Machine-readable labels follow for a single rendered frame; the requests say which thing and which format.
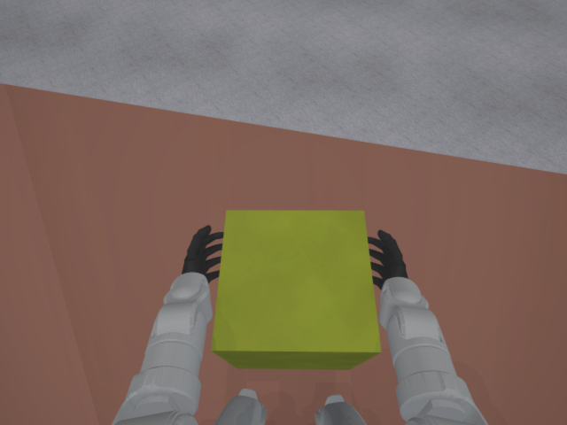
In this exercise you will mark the robot left hand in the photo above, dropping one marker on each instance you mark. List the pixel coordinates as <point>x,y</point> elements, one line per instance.
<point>197,253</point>

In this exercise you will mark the carton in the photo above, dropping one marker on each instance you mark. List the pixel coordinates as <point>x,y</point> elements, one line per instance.
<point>295,291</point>

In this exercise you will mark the robot shin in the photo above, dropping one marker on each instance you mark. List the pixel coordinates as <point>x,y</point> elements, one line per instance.
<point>333,399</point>
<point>248,393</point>

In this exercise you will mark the left robot forearm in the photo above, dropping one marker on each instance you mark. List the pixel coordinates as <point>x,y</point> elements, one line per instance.
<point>168,379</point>

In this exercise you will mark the robot right hand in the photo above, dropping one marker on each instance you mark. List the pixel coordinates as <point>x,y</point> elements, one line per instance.
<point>391,258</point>

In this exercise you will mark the robot left shin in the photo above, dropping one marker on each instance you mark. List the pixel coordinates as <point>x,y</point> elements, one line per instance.
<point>248,393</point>

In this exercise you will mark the right robot forearm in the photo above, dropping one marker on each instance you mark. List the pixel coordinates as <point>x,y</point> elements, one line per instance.
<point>427,381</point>

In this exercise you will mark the robot right shin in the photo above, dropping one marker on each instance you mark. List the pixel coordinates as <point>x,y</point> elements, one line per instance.
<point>333,399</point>

